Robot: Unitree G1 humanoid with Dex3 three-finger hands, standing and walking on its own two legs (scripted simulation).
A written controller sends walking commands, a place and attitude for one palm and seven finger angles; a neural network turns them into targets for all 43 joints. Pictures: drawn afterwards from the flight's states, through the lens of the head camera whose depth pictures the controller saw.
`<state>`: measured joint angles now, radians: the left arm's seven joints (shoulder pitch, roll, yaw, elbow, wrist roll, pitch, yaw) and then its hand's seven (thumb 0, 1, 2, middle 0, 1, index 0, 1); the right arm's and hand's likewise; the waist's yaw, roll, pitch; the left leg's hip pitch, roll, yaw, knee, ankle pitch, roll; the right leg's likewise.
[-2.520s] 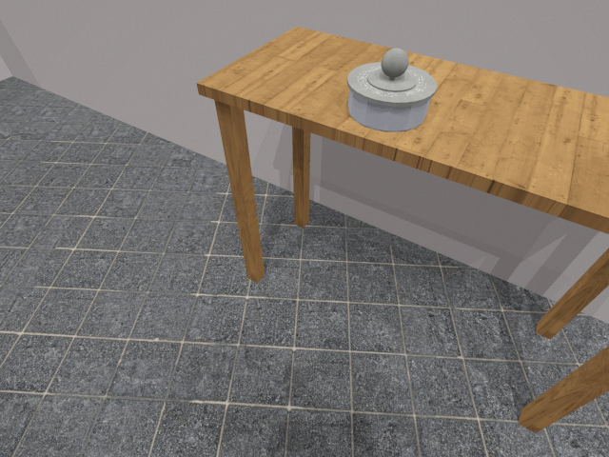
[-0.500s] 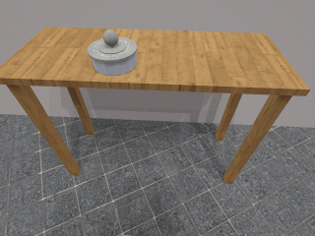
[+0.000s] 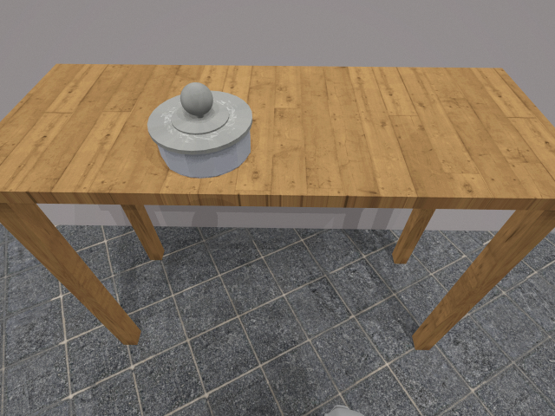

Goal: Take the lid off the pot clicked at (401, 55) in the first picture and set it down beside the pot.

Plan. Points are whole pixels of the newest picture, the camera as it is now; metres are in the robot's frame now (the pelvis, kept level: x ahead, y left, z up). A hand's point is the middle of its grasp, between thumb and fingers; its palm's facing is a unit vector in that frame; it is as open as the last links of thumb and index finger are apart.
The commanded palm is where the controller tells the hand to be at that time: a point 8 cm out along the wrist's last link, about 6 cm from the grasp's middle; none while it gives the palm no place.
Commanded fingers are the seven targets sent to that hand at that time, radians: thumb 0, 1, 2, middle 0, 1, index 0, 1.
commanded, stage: come to a stop and stand still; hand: left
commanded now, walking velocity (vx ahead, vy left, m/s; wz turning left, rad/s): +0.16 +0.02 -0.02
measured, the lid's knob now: (196, 99) +0.57 +0.16 +0.17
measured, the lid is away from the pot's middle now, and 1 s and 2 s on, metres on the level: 0.00 0.00 0.00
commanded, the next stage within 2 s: look again from close up in 1.10 s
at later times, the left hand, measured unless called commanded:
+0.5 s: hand out of the picture +0.10 +0.23 -0.19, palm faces +0.08 -0.97 -0.21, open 7.3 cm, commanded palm none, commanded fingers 0.00 0.90 0.90 -0.20 -0.30 -0.20 -0.30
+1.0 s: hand out of the picture +0.03 +0.18 -0.18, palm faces +0.03 -0.98 -0.20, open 7.4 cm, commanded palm none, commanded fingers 0.00 0.90 0.90 -0.20 -0.30 -0.20 -0.30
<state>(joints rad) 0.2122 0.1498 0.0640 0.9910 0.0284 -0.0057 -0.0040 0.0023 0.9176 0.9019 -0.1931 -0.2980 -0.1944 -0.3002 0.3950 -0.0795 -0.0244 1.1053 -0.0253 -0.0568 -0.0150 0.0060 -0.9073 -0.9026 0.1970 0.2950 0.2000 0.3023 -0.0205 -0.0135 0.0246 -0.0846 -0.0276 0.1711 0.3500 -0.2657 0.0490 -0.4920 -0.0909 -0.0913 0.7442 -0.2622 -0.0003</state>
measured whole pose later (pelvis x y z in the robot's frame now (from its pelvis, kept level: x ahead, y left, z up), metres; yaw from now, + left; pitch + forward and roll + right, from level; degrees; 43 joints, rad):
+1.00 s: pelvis +0.02 +0.01 -0.01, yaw +1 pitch -2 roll -1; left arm 0.32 0.14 0.00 1.04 0.02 0.01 0.04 0.00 0.90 0.90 -0.20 -0.30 -0.20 -0.30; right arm 0.29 -0.18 -0.04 1.02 -0.02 0.03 -0.01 0.01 -0.91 -0.90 0.19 0.29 0.20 0.30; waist -0.02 0.03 0.02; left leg -0.33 0.06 0.06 0.59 -0.23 0.00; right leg -0.19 -0.01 -0.04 0.57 -0.35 0.00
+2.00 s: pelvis +0.02 +0.03 -0.01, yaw +1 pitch -1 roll -1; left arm 0.31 0.17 0.01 1.04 0.02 0.00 0.03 0.00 0.91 0.90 -0.20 -0.30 -0.20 -0.30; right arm 0.21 -0.16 -0.03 1.06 -0.01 0.00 -0.02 0.01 -0.93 -0.90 0.20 0.29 0.20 0.30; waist 0.01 -0.02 0.04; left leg -0.31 0.02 0.07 0.51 -0.19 0.02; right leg -0.17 -0.04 -0.03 0.49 -0.31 0.03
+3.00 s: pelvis +0.10 +0.02 -0.01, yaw +2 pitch +0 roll +1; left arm 0.18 0.18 0.05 0.95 0.02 -0.01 0.04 0.00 0.92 0.90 -0.20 -0.30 -0.20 -0.30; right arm 0.22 -0.15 -0.06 1.04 -0.01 0.04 -0.04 0.01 -0.92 -0.90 0.20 0.29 0.20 0.30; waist 0.00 0.00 0.09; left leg -0.32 -0.01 0.04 0.79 -0.52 -0.01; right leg -0.32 -0.06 -0.05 0.61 -0.30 -0.01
